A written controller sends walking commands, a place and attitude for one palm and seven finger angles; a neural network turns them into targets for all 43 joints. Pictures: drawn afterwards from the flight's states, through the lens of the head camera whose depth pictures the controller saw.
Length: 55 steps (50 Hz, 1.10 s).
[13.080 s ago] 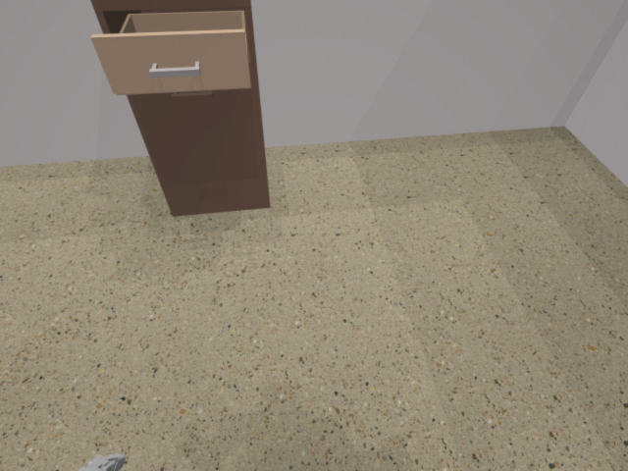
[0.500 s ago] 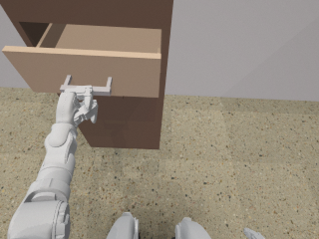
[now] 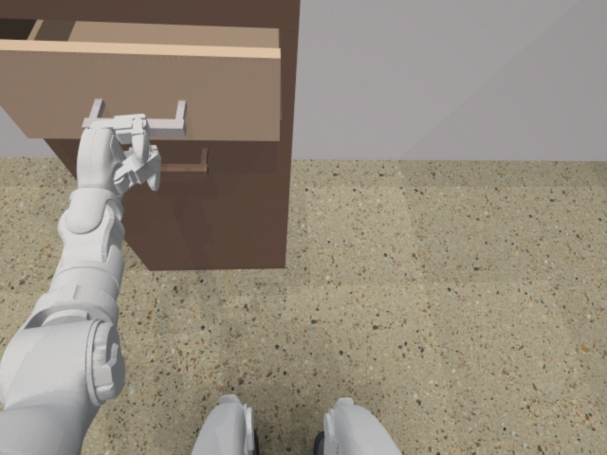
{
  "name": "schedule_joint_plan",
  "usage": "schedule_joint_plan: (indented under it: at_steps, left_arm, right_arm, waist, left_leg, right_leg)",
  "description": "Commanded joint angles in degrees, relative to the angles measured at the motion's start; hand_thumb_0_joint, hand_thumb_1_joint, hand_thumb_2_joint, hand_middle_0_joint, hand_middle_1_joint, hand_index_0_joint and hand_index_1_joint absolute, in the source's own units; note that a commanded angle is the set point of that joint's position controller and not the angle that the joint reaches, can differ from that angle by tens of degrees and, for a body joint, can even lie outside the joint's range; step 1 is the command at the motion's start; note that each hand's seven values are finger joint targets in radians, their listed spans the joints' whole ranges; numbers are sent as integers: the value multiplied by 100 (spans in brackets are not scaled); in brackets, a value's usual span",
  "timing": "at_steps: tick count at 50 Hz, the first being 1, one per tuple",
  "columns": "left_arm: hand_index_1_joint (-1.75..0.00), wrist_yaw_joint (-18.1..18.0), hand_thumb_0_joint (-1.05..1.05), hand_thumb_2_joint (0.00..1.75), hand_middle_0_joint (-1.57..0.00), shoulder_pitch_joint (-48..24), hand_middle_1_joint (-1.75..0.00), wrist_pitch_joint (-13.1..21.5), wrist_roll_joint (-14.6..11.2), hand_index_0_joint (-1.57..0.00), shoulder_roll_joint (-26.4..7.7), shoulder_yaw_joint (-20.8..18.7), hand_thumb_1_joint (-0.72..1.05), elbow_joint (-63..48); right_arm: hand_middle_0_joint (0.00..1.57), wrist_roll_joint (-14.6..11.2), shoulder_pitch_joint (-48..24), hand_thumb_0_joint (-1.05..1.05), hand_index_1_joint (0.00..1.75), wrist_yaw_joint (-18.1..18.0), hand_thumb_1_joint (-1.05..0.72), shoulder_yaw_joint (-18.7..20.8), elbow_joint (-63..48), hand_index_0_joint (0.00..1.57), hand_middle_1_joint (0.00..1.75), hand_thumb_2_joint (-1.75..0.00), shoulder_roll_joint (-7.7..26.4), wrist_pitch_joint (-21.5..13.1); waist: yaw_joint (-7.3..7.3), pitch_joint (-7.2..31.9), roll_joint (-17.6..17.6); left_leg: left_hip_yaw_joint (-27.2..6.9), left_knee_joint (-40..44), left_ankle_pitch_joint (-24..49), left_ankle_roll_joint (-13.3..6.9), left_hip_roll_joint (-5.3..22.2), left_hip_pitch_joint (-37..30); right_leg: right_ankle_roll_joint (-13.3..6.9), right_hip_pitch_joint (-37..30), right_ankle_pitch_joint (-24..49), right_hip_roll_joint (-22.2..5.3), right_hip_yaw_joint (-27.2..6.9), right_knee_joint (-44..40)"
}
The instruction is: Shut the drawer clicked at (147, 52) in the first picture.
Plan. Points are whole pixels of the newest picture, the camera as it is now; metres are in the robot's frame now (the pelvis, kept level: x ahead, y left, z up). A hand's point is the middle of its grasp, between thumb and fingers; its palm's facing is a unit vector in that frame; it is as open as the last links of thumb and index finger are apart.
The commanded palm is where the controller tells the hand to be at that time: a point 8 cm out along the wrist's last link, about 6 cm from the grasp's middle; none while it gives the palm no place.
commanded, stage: push the drawer shut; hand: left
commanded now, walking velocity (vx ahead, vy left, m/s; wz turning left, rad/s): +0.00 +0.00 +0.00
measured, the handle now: (138, 117) +0.55 +0.21 +0.07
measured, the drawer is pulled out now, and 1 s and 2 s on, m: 0.05 0.00 0.00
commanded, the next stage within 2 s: pull the fist back off the drawer in 0.84 s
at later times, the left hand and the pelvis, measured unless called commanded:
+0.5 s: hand (158, 128) +0.54 +0.18 +0.06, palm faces -0.01 -1.00 -0.02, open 3.0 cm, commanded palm +0.54 +0.21 +0.07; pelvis +0.01 +0.01 -0.01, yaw +0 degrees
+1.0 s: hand (148, 125) +0.54 +0.19 +0.07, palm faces +0.00 -1.00 -0.03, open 3.0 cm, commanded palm +0.58 +0.20 +0.07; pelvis -0.02 +0.01 -0.02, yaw +0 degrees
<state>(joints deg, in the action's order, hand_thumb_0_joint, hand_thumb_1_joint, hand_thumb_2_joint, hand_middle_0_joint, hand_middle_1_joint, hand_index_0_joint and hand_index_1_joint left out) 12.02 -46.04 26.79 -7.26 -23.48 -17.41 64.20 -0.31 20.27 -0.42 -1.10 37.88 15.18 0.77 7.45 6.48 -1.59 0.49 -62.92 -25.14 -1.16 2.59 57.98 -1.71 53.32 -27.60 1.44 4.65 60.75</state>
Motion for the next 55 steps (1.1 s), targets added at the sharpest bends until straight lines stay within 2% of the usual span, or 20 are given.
schedule_joint_plan:
  at_steps: [1, 2, 5, 8, 11, 17, 19, 22, 25, 27, 33, 34, 35, 43, 45, 46, 48, 51, 54, 55]
  left_arm:
    - [-160, -17, 0, 90, -140, -3256, -160, 362, -35, -140, -1169, -119, 90, -1360]
    - [-160, -27, 0, 90, -140, -3142, -160, 340, -10, -140, -1194, -179, 90, -1228]
    - [-160, -73, 0, 90, -140, -3404, -160, 279, 37, -140, -1215, -139, 90, -1061]
    - [-160, -102, 0, 90, -140, -3641, -160, 238, 98, -140, -1616, -381, 90, -929]
    - [-160, -91, 0, 90, -140, -3899, -160, 234, 153, -140, -1387, -165, 90, -960]
    - [-160, -141, 0, 90, -140, -4117, -160, 148, 259, -140, -1635, -310, 90, -773]
    - [-160, -158, 0, 90, -140, -4241, -160, 55, 281, -140, -1690, -321, 90, -576]
    - [-160, -173, 0, 90, -140, -4538, -160, 27, 348, -140, -1846, -370, 90, -577]
    - [-160, -189, 0, 90, -140, -4837, -160, -21, 338, -140, -1932, -382, 90, -555]
    - [-160, -202, 0, 90, -140, -5072, -160, 8, 344, -140, -2007, -378, 90, -618]
    - [-160, -216, 0, 90, -140, -5507, -160, -17, 391, -140, -2020, -196, 90, -563]
    - [-160, -215, 0, 90, -140, -5565, -160, -41, 369, -140, -1873, -60, 90, -564]
    - [-160, -246, 0, 90, -140, -5580, -160, -48, 386, -140, -2068, -194, 90, -549]
    - [-160, -287, 0, 90, -140, -5922, -160, -166, 362, -140, -1874, 89, 90, -546]
    - [-160, -344, 0, 90, -140, -5837, -160, -220, 373, -140, -1979, 13, 90, -364]
    - [-160, -355, 0, 90, -140, -5851, -160, -221, 368, -140, -1953, 36, 90, -345]
    - [-160, -368, 0, 90, -140, -5879, -160, -246, 386, -140, -1785, 151, 90, -340]
    - [-160, -394, 0, 90, -140, -5904, -160, -230, 390, -140, -1985, 9, 90, -410]
    - [-160, -416, 0, 90, -140, -5909, -160, -243, 418, -140, -1721, 133, 90, -382]
    - [-160, -436, 0, 90, -140, -5886, -160, -232, 451, -140, -1869, 42, 90, -384]
  right_arm:
    - [20, 60, 799, 0, 30, -28, -90, 341, -334, 20, 30, -90, 983, -88]
    - [20, 58, 812, 0, 30, -17, -90, 342, -339, 20, 30, -90, 988, -74]
    - [20, 81, 867, 0, 30, 0, -90, 320, -296, 20, 30, -90, 999, -54]
    - [20, 105, 954, 0, 30, -18, -90, 306, -279, 20, 30, -90, 1061, -22]
    - [20, 136, 1031, 0, 30, 6, -90, 308, -271, 20, 30, -90, 1044, -12]
    - [20, 179, 1178, 0, 30, 24, -90, 296, -241, 20, 30, -90, 1098, 61]
    - [20, 185, 1234, 0, 30, 25, -90, 275, -219, 20, 30, -90, 1110, 78]
    - [20, 213, 1317, 0, 30, 21, -90, 255, -206, 20, 30, -90, 1127, 95]
    - [20, 204, 1354, 0, 30, -3, -90, 246, -170, 20, 30, -90, 1122, 91]
    - [20, 207, 1384, 0, 30, -17, -90, 230, -136, 20, 30, -90, 1137, 57]
    - [20, 230, 1416, 0, 30, -61, -90, 192, -76, 20, 30, -90, 1206, -56]
    - [20, 223, 1385, 0, 30, -58, -90, 180, -78, 20, 30, -90, 1192, -95]
    - [20, 233, 1419, 0, 30, -73, -90, 177, -56, 20, 30, -90, 1227, -115]
    - [20, 221, 1393, 0, 30, -122, -90, 120, -9, 20, 30, -90, 1293, -315]
    - [20, 224, 1400, 0, 30, -137, -90, 100, 4, 20, 30, -90, 1321, -373]
    - [20, 230, 1395, 0, 30, -143, -90, 93, 9, 20, 30, -90, 1328, -398]
    - [20, 227, 1381, 0, 30, -143, -90, 95, 14, 20, 30, -90, 1324, -437]
    - [20, 254, 1422, 0, 30, -129, -90, 95, 3, 20, 30, -90, 1358, -465]
    - [20, 280, 1430, 0, 30, -89, -90, 110, -18, 20, 30, -90, 1333, -448]
    - [20, 288, 1440, 0, 30, -81, -90, 114, -16, 20, 30, -90, 1349, -436]
  waist:
    - [367, 2650, -524]
    - [314, 2676, -569]
    - [440, 2499, -525]
    - [494, 2522, -470]
    - [564, 2706, -813]
    - [621, 2889, -837]
    - [725, 2680, -683]
    - [772, 2783, -894]
    - [909, 2738, -742]
    - [929, 2794, -1007]
    - [1093, 2751, -1245]
    - [1138, 2740, -1331]
    - [1129, 2739, -1276]
    - [1248, 2713, -1574]
    - [1260, 2615, -1349]
    - [1299, 2592, -1425]
    - [1298, 2582, -1459]
    - [1250, 2672, -1475]
    - [1244, 2612, -1429]
    - [1202, 2601, -1423]
  left_leg:
    - [-442, 623, 1359, -97, -107, -2414]
    - [-446, 622, 1389, -76, -98, -2439]
    - [-461, 589, 1274, -88, -96, -2317]
    - [-457, 517, 1261, -112, -82, -2112]
    - [-535, 483, 1441, -94, -72, -2450]
    - [-560, 386, 1649, -90, -43, -2461]
    - [-548, 364, 1524, -116, -42, -2242]
    - [-574, 325, 1623, -116, -33, -2268]
    - [-528, 267, 1371, -151, -36, -2033]
    - [-576, 267, 1380, -138, -26, -2148]
    - [-747, 311, 895, -112, 10, -2244]
    - [-724, 315, 777, -122, -3, -2228]
    - [-760, 337, 738, -116, 16, -2204]
    - [-946, 502, 194, -85, 75, -2345]
    - [-970, 550, -47, -93, 76, -2152]
    - [-979, 562, -83, -103, 82, -2172]
    - [-1011, 607, -195, -86, 80, -2216]
    - [-1045, 608, -178, -79, 71, -2253]
    - [-1106, 631, -219, -55, 63, -2317]
    - [-1099, 617, -209, -49, 63, -2267]
  right_leg:
    - [45, -383, 1231, 146, -381, -885]
    - [42, -319, 1213, 147, -361, -866]
    - [54, -211, 1111, 160, -357, -900]
    - [70, -233, 1122, 158, -383, -868]
    - [33, 39, 1135, 170, -325, -803]
    - [43, 104, 1248, 182, -314, -771]
    - [66, 115, 1184, 194, -312, -814]
    - [56, 209, 1215, 191, -305, -761]
    - [96, 158, 1083, 204, -343, -836]
    - [70, 306, 1034, 212, -334, -807]
    - [36, 811, 619, 207, -257, -755]
    - [45, 857, 549, 208, -275, -785]
    - [36, 843, 533, 204, -255, -775]
    - [33, 1262, 276, 179, -200, -738]
    - [42, 1224, 161, 177, -190, -747]
    - [37, 1291, 140, 171, -194, -754]
    - [42, 1364, 114, 151, -178, -748]
    - [15, 1332, 135, 146, -163, -705]
    - [12, 1427, 144, 141, -124, -681]
    - [-1, 1397, 143, 136, -130, -665]
